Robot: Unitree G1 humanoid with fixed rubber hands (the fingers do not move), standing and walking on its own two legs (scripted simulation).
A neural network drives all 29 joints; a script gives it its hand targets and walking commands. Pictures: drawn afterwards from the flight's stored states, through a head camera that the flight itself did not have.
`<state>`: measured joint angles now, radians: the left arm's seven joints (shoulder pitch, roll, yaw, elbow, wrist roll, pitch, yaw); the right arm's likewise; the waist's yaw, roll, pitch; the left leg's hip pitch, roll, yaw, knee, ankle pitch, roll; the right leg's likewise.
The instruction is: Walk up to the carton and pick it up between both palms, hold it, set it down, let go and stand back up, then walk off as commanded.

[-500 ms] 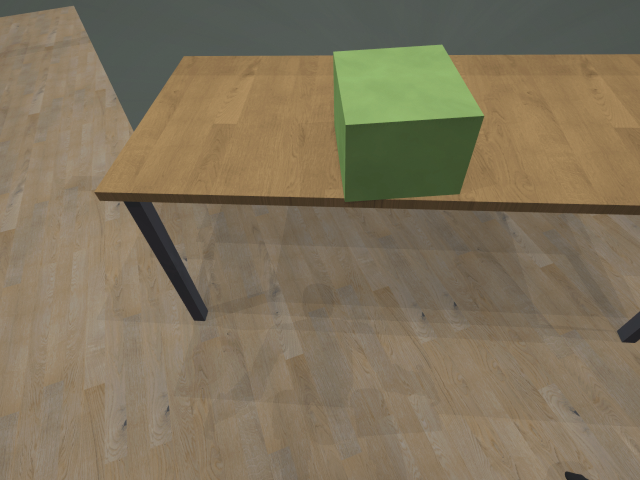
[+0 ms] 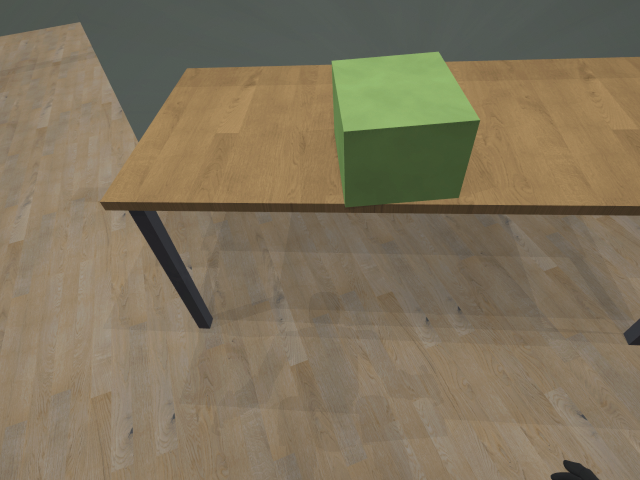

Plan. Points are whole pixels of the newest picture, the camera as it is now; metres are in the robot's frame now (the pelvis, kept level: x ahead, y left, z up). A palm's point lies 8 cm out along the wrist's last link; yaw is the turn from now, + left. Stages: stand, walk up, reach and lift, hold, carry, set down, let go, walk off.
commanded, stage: walk up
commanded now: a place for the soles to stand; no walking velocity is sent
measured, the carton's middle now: (393, 127) +0.81 -0.13 -0.01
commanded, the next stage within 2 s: none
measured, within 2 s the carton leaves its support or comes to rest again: neither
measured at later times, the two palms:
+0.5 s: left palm out of the picture +0.15 +0.24 -0.06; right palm out of the picture +0.17 -0.38 -0.09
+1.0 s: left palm (215, 328) +0.38 +0.21 -0.08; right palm (637, 369) +0.30 -0.41 -0.09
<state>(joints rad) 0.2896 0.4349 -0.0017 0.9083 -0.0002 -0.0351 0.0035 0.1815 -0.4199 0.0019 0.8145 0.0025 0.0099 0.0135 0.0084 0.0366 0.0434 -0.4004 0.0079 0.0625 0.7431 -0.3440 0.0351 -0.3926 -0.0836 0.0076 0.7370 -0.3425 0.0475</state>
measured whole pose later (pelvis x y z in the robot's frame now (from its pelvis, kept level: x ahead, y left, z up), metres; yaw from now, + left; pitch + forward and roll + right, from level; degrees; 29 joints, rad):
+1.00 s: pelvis +0.29 -0.10 +0.01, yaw -3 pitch -1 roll +3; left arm 0.31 0.42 0.00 0.85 0.00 -0.05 -0.07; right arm 0.38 -0.43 0.00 0.82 -0.01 -0.08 0.03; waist -0.04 -0.04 0.02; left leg -0.19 0.03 0.05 0.56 -0.35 0.01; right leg -0.40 -0.06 -0.01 0.63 -0.25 -0.03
